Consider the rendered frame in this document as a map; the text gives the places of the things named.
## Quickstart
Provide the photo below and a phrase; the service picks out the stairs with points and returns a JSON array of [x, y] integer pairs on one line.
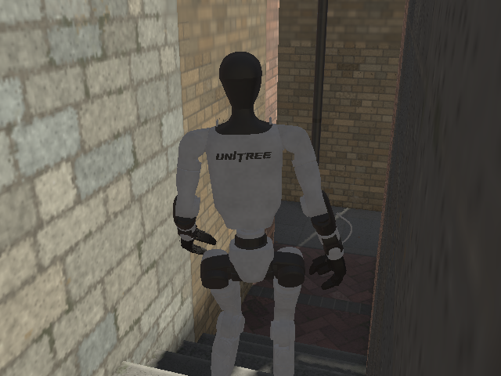
[[254, 358]]

